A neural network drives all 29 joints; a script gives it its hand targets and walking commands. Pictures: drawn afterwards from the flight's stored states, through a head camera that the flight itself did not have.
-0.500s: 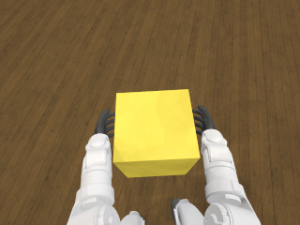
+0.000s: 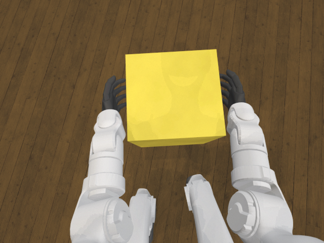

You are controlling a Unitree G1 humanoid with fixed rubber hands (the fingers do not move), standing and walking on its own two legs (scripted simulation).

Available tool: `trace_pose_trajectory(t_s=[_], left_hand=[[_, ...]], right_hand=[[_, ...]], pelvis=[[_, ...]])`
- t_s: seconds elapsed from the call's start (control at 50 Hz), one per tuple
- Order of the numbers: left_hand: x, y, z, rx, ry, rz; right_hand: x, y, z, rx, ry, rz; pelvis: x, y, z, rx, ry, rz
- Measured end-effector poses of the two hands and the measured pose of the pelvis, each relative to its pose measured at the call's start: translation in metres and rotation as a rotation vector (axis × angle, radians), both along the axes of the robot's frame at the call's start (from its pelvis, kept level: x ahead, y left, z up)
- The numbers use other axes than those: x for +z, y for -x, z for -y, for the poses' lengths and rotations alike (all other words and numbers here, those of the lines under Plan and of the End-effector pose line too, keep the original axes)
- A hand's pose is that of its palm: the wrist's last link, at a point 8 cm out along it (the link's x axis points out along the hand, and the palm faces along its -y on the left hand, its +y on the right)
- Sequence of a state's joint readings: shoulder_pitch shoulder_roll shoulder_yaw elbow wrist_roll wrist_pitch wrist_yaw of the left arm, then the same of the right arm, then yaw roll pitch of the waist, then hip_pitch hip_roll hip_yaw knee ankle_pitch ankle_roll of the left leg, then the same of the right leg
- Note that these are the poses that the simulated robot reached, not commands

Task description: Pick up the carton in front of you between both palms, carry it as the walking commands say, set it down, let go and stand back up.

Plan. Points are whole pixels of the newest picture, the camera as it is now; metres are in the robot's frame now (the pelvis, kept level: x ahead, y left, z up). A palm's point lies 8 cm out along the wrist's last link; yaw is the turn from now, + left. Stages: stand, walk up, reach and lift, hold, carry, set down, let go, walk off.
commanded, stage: set down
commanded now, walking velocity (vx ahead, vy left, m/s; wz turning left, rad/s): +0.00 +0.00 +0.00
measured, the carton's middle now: (171, 107) +0.46 -0.05 -0.16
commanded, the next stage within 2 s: none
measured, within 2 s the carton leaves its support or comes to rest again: rests again in 1.38 s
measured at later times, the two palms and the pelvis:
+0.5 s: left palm (130, 108) +0.50 +0.08 -0.23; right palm (222, 106) +0.46 -0.22 -0.24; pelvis -0.03 -0.02 -0.12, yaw +3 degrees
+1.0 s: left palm (140, 110) +0.53 +0.07 -0.38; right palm (215, 109) +0.49 -0.23 -0.38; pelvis -0.03 -0.01 -0.21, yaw +5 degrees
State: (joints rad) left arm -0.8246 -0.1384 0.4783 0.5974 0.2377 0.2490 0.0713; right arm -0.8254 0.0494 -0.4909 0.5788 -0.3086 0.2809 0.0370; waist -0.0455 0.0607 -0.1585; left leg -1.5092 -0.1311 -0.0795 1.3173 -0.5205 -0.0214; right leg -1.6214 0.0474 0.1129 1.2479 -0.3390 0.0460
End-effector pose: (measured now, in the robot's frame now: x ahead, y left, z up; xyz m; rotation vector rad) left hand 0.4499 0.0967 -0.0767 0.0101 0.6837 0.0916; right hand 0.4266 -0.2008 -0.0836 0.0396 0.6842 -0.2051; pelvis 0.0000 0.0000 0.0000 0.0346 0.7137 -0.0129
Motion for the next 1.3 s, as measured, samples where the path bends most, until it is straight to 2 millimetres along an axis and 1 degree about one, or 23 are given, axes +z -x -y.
trace_pose_trajectory(t_s=[0.24, 0.38, 0.58, 0.72, 0.88, 0.96, 1.04, 1.14, 1.3], left_hand=[[-0.08, -0.024, 0.009, -0.016, -0.017, 0.006], [-0.121, -0.036, 0.014, -0.028, -0.024, -0.002], [-0.178, -0.055, 0.021, -0.056, -0.034, -0.02], [-0.225, -0.068, 0.024, -0.074, -0.034, -0.029], [-0.279, -0.079, 0.031, -0.094, -0.03, -0.045], [-0.298, -0.081, 0.032, -0.098, -0.021, -0.066], [-0.311, -0.085, 0.031, -0.11, -0.02, -0.066], [-0.317, -0.088, 0.031, -0.119, -0.02, -0.062], [-0.324, -0.083, 0.027, -0.13, -0.029, -0.079]], right_hand=[[-0.083, -0.02, 0.009, -0.004, -0.001, 0.003], [-0.126, -0.03, 0.013, -0.01, -0.003, -0.006], [-0.182, -0.043, 0.02, -0.018, 0.01, -0.027], [-0.226, -0.053, 0.024, -0.023, 0.023, -0.036], [-0.275, -0.063, 0.03, -0.027, 0.04, -0.055], [-0.29, -0.065, 0.032, -0.024, 0.052, -0.077], [-0.298, -0.07, 0.032, -0.021, 0.055, -0.079], [-0.303, -0.072, 0.032, -0.019, 0.05, -0.075], [-0.314, -0.064, 0.03, 0.002, 0.039, -0.094]], pelvis=[[-0.064, 0.015, 0.011, 0.006, -0.025, -0.095], [-0.099, 0.024, 0.015, 0.012, -0.034, -0.105], [-0.139, 0.035, 0.015, 0.022, -0.036, -0.108], [-0.167, 0.038, 0.011, 0.035, -0.028, -0.104], [-0.195, 0.038, 0.007, 0.058, -0.016, -0.065], [-0.204, 0.034, 0.008, 0.077, -0.003, -0.045], [-0.212, 0.031, 0.008, 0.091, 0.011, -0.036], [-0.218, 0.03, 0.007, 0.102, 0.022, -0.03], [-0.224, 0.035, 0.007, 0.118, 0.027, -0.004]])
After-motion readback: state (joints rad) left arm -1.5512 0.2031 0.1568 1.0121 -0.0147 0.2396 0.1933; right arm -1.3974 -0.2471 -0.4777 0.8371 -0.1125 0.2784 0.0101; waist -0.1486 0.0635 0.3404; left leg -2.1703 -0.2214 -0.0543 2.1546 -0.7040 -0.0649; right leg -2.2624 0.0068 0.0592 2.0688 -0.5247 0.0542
